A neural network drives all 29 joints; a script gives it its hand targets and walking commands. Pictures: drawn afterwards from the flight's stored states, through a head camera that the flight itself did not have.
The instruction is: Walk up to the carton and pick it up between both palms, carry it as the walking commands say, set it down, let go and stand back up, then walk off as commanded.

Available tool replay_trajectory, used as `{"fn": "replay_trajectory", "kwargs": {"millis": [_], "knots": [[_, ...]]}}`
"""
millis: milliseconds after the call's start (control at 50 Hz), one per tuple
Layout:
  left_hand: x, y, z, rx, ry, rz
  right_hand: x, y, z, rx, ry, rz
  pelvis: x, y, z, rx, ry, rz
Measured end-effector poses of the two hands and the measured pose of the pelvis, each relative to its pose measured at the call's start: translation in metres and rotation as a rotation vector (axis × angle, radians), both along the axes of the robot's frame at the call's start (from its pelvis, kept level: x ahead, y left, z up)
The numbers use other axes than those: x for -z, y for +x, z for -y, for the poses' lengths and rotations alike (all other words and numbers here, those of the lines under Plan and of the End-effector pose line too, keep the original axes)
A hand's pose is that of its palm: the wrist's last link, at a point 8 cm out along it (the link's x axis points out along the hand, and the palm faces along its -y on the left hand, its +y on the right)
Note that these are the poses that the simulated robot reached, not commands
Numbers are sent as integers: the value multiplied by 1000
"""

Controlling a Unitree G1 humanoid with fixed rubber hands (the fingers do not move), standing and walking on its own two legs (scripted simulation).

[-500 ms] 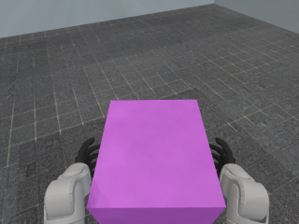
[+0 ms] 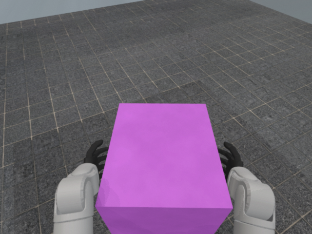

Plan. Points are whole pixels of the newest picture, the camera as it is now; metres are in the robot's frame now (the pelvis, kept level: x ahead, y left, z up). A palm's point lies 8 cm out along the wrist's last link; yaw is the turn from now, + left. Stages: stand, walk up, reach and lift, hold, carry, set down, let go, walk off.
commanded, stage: carry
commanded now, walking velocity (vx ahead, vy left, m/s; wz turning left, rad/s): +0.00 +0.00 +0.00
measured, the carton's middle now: (161, 173) +0.29 -0.01 -0.02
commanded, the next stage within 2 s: none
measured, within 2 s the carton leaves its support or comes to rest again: neither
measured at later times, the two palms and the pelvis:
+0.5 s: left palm (83, 158) +0.29 +0.19 +0.05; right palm (215, 162) +0.28 -0.14 +0.05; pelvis +0.04 +0.03 +0.00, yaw +0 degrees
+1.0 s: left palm (91, 155) +0.31 +0.18 +0.04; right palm (218, 157) +0.30 -0.15 +0.04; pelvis +0.06 +0.02 -0.01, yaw +0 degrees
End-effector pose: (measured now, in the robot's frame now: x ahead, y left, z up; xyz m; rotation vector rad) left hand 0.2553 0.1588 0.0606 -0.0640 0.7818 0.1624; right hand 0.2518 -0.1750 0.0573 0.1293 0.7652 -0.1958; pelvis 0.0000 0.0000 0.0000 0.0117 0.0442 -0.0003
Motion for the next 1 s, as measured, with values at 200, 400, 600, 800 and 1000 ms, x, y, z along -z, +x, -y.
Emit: {"fn": "replay_trajectory", "kwargs": {"millis": [200, 400, 600, 800, 1000], "knots": [[3, 8, -23, -33, -21, 43, -6, 20, -23, -36, -25, 42, 0, 20, -12, -6, -12, -6], [2, 31, -33, 25, 2, 70, -6, 30, -32, -16, -44, 68, 3, 34, -28, 1, -18, -1], [20, 47, -36, 50, 14, 26, 12, 41, -36, -7, -49, 23, 3, 44, -37, 2, -24, -18], [22, 55, -38, 46, 55, 65, 24, 54, -38, -34, -36, 64, 5, 55, -33, 4, -19, -12], [21, 53, -20, 38, 34, 75, 19, 52, -20, -43, -60, 73, 6, 59, -19, -6, -18, -6]]}}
